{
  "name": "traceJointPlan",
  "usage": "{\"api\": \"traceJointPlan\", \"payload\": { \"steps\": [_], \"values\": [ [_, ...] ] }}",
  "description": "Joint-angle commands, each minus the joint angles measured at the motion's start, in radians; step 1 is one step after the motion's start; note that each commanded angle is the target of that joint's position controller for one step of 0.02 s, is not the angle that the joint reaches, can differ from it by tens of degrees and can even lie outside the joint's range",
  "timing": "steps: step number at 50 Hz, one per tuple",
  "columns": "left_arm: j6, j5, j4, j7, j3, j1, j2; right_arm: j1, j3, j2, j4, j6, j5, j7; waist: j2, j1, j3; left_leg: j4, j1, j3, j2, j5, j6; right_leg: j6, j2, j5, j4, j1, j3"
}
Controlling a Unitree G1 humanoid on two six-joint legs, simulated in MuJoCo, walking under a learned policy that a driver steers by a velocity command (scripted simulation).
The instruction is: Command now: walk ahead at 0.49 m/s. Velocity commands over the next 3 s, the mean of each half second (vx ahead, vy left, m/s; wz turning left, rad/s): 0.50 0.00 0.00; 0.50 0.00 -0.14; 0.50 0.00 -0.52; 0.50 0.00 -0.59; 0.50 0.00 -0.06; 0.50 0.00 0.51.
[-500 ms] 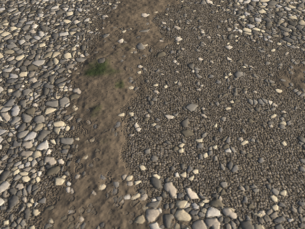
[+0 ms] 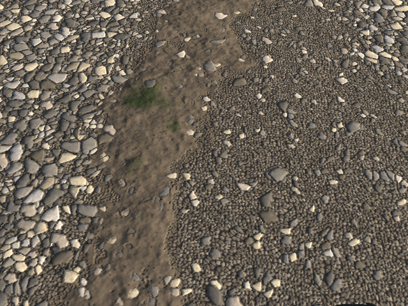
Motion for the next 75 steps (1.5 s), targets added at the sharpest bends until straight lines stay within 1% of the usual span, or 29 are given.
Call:
{"api": "traceJointPlan", "payload": {
  "steps": [1,2,3,4,5,7,13,18,23,26,28,29,30,31,32,33,35,40,50,53,55,56,57,58,59,60,62,67,75],
  "values": [
    [-0.002,-0.004,-0.071,0.002,0.018,-0.005,0.124,0.507,-0.078,-0.236,0.090,-0.019,-0.030,-0.034,0.046,-0.229,-0.285,-0.058,0.631,-0.279,0.218,-0.157,0.097,-0.070,-0.161,0.650,0.688,-0.338,-0.016],
    [0.001,-0.035,-0.070,-0.010,0.006,0.120,0.029,0.500,-0.091,-0.291,0.090,-0.011,-0.030,-0.029,0.249,-0.147,-0.371,-0.205,0.824,-0.791,0.449,-0.240,0.242,-0.035,0.038,-0.113,1.022,-0.689,0.012],
    [0.006,-0.012,-0.074,-0.001,0.031,0.015,0.136,0.398,-0.084,-0.234,0.077,-0.004,0.010,-0.021,0.070,-0.139,-0.257,-0.260,0.716,-0.757,0.385,-0.323,0.203,-0.057,-0.024,-0.041,1.066,-0.774,0.125],
    [-0.002,-0.013,-0.102,-0.007,0.037,-0.071,0.142,0.299,-0.068,-0.174,0.057,-0.008,0.018,-0.019,0.043,-0.108,-0.124,-0.284,0.563,-0.584,0.351,-0.271,0.171,-0.063,-0.069,0.068,1.022,-0.782,0.118],
    [-0.006,-0.012,-0.106,-0.009,0.035,-0.106,0.125,0.259,-0.056,-0.127,0.057,-0.017,0.013,-0.016,0.005,-0.083,-0.068,-0.316,0.452,-0.482,0.307,-0.137,0.147,-0.061,-0.101,0.124,0.970,-0.741,0.112],
    [0.017,0.012,-0.097,-0.019,0.031,-0.089,0.093,0.260,-0.039,-0.080,0.083,-0.032,0.014,-0.022,0.028,-0.031,-0.043,-0.348,0.334,-0.339,0.237,0.006,0.101,-0.041,-0.134,0.154,0.889,-0.647,0.106],
    [0.052,0.017,-0.155,-0.038,0.032,-0.262,0.083,0.391,-0.040,-0.112,0.140,-0.053,0.023,-0.026,0.028,-0.039,0.013,-0.415,0.345,-0.212,0.190,0.146,0.094,0.015,-0.167,0.287,0.731,-0.781,0.044],
    [0.045,0.003,-0.216,-0.039,0.019,-0.444,0.066,0.478,-0.029,-0.101,0.165,-0.047,0.021,-0.030,0.038,-0.088,0.030,-0.404,0.423,-0.151,0.162,0.292,0.063,0.029,-0.142,0.416,0.483,-0.805,-0.008],
    [0.036,0.001,-0.262,-0.034,0.013,-0.556,0.072,0.550,-0.027,-0.106,0.199,-0.038,0.007,-0.043,0.051,-0.119,0.043,-0.351,0.584,-0.147,0.206,0.422,0.079,-0.008,-0.102,0.389,0.337,-0.813,-0.032],
    [0.022,0.000,-0.256,-0.027,0.022,-0.492,0.091,0.511,-0.032,-0.126,0.200,-0.035,0.001,-0.051,0.063,-0.065,0.015,-0.236,0.624,-0.124,0.225,0.690,0.063,-0.058,-0.054,0.281,0.271,-0.683,-0.048],
    [0.008,0.005,-0.173,-0.010,0.045,-0.239,0.125,0.474,-0.036,-0.140,0.196,-0.030,0.005,-0.049,0.052,0.044,-0.111,0.044,0.574,-0.091,0.191,0.810,0.034,-0.103,0.000,0.295,0.179,-0.380,-0.063],
    [0.000,0.027,-0.125,0.001,0.065,-0.062,0.180,0.459,-0.029,-0.123,0.174,-0.033,0.015,-0.045,0.010,0.109,-0.215,0.288,0.386,-0.068,0.152,0.565,0.017,-0.148,-0.123,0.268,0.170,-0.112,0.067],
    [0.002,0.048,-0.114,0.005,0.094,0.036,0.290,0.558,-0.011,-0.024,0.147,-0.033,0.053,-0.032,-0.204,0.073,-0.349,0.698,0.022,-0.003,-0.025,-0.082,-0.034,-0.283,-0.435,0.192,0.114,0.180,0.551],
    [0.015,0.008,-0.113,-0.009,0.089,-0.025,0.255,0.539,-0.037,-0.104,0.161,-0.031,0.028,-0.034,-0.121,0.054,-0.343,0.820,-0.098,-0.146,-0.061,-0.395,-0.018,-0.305,-0.456,0.196,0.004,0.140,0.733],
    [0.017,-0.011,-0.130,-0.012,0.077,-0.147,0.208,0.456,-0.045,-0.113,0.134,-0.030,0.020,-0.033,-0.079,0.000,-0.171,0.816,-0.154,-0.165,0.005,-0.306,-0.012,-0.271,-0.420,0.152,-0.017,-0.013,0.560],
    [0.010,-0.011,-0.140,-0.017,0.060,-0.212,0.139,0.404,-0.042,-0.098,0.121,-0.034,0.016,-0.029,-0.032,-0.018,-0.082,0.760,-0.138,-0.158,0.041,-0.237,-0.013,-0.241,-0.377,0.202,-0.062,-0.149,0.449],
    [-0.004,-0.010,-0.118,-0.012,0.039,-0.235,0.074,0.400,-0.040,-0.062,0.122,-0.014,-0.003,-0.021,-0.055,-0.075,-0.022,0.653,-0.049,-0.148,0.087,-0.182,-0.030,-0.172,-0.286,0.308,-0.112,-0.302,0.290],
    [-0.024,-0.016,-0.065,-0.008,0.044,-0.115,0.119,0.282,-0.039,-0.045,0.070,0.017,-0.015,-0.003,-0.058,-0.083,-0.003,0.505,-0.105,-0.089,0.112,-0.074,-0.093,-0.185,-0.229,0.466,-0.154,-0.324,0.209],
    [-0.001,-0.004,-0.051,0.004,0.052,0.039,0.139,-0.072,-0.024,-0.061,-0.082,0.005,0.011,-0.009,-0.088,0.021,0.010,0.110,-0.155,-0.075,0.057,0.063,-0.135,-0.180,-0.219,0.624,-0.058,-0.149,0.261],
    [0.005,0.003,-0.071,0.013,0.065,-0.006,0.166,-0.023,-0.032,-0.093,-0.095,-0.014,0.017,-0.013,-0.100,-0.024,-0.008,0.023,-0.024,-0.092,0.036,-0.022,-0.106,-0.149,-0.233,0.693,0.022,-0.148,0.294],
    [0.002,-0.005,-0.088,0.005,0.072,-0.052,0.176,0.195,-0.053,-0.134,-0.035,-0.035,0.011,-0.028,-0.053,-0.120,-0.112,-0.084,0.292,-0.078,0.005,-0.026,-0.069,-0.109,-0.168,0.780,0.255,-0.223,0.254],
    [-0.003,-0.017,-0.119,-0.002,0.063,-0.062,0.137,0.355,-0.073,-0.202,-0.015,-0.048,-0.014,-0.043,0.036,-0.177,-0.241,-0.108,0.534,-0.236,0.169,-0.131,-0.023,-0.087,-0.098,0.594,0.507,-0.365,0.203],
    [0.000,-0.054,-0.157,0.000,0.044,0.028,0.029,0.410,-0.096,-0.302,-0.028,-0.040,-0.037,-0.047,0.255,-0.141,-0.371,-0.181,0.795,-0.646,0.449,-0.231,0.070,-0.048,0.055,-0.008,0.812,-0.687,0.091],
    [0.013,-0.028,-0.146,0.006,0.063,0.039,0.122,0.350,-0.090,-0.246,-0.036,-0.021,-0.019,-0.043,0.202,-0.108,-0.350,-0.249,0.717,-0.786,0.462,-0.322,0.100,-0.062,0.010,-0.096,0.942,-0.778,0.120],
    [0.021,-0.013,-0.142,0.003,0.070,-0.013,0.136,0.265,-0.067,-0.155,-0.056,-0.017,-0.010,-0.041,0.087,-0.080,-0.199,-0.263,0.579,-0.639,0.420,-0.355,0.080,-0.064,-0.046,-0.005,0.968,-0.798,0.131],
    [0.024,-0.008,-0.149,-0.008,0.068,-0.069,0.114,0.223,-0.054,-0.105,-0.056,-0.022,-0.005,-0.038,0.031,-0.073,-0.111,-0.291,0.460,-0.491,0.368,-0.263,0.060,-0.056,-0.081,0.067,0.933,-0.780,0.127],
    [0.044,0.011,-0.162,-0.025,0.071,-0.099,0.097,0.229,-0.045,-0.079,-0.036,-0.034,0.000,-0.044,0.087,-0.046,-0.059,-0.327,0.356,-0.310,0.297,-0.094,0.020,-0.037,-0.118,0.115,0.882,-0.737,0.115],
    [0.080,0.015,-0.221,-0.052,0.065,-0.214,0.078,0.311,-0.054,-0.098,0.000,-0.067,0.015,-0.038,0.072,-0.036,-0.047,-0.364,0.370,-0.127,0.286,0.122,0.032,-0.011,-0.141,0.234,0.846,-0.823,0.088],
    [0.076,0.014,-0.335,-0.083,0.036,-0.489,0.066,0.400,-0.063,-0.139,0.032,-0.058,0.010,-0.042,0.068,-0.089,0.018,-0.369,0.434,0.071,0.277,0.233,0.017,-0.021,-0.127,0.398,0.448,-0.785,-0.026]
  ]
}}
Next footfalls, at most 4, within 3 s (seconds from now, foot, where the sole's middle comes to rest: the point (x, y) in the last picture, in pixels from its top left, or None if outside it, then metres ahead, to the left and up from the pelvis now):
0.58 right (247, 294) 0.49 -0.08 -0.76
1.12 left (199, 208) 0.78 0.09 -0.76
1.66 right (275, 173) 0.96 -0.20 -0.76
2.20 left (290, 109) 1.31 -0.28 -0.76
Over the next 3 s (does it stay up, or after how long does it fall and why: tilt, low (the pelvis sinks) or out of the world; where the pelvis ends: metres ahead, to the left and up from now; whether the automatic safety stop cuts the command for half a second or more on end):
stays up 1.42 -0.50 0.03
